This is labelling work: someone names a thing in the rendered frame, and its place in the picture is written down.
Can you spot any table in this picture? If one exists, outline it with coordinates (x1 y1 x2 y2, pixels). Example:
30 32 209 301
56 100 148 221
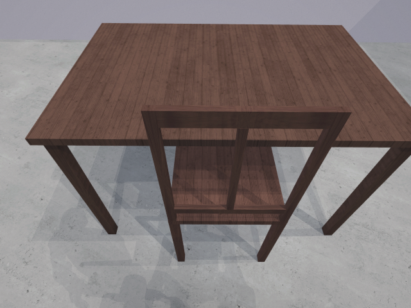
25 23 411 235

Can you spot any chair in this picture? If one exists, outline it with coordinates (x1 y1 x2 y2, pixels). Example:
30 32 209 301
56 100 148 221
141 105 352 262

